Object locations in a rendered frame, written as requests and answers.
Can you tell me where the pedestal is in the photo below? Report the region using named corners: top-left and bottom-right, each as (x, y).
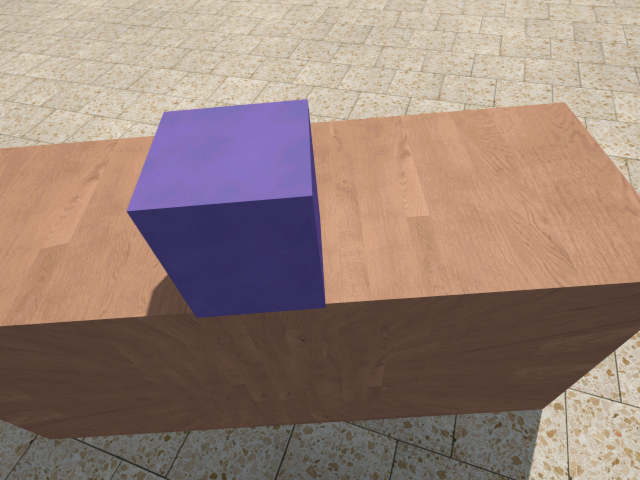
top-left (0, 102), bottom-right (640, 439)

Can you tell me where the carton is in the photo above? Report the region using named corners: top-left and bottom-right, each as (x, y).
top-left (127, 99), bottom-right (326, 318)

